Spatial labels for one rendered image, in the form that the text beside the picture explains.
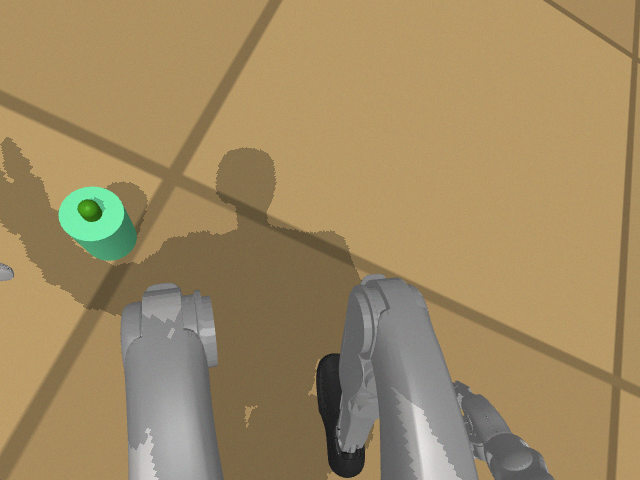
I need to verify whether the right robot arm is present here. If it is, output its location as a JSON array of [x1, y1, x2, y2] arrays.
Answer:
[[484, 433, 555, 480]]

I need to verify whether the right robot foot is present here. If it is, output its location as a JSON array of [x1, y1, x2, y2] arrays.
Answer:
[[316, 353, 365, 478]]

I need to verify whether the right robot hand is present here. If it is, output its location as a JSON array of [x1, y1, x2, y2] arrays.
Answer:
[[452, 381, 512, 462]]

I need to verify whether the bottle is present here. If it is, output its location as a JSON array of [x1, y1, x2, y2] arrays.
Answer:
[[58, 187, 137, 261]]

